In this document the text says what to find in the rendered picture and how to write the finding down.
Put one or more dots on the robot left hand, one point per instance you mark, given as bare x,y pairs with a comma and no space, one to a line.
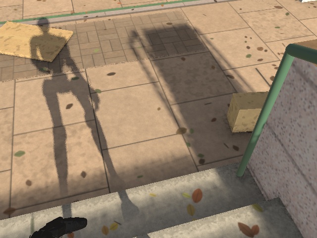
60,226

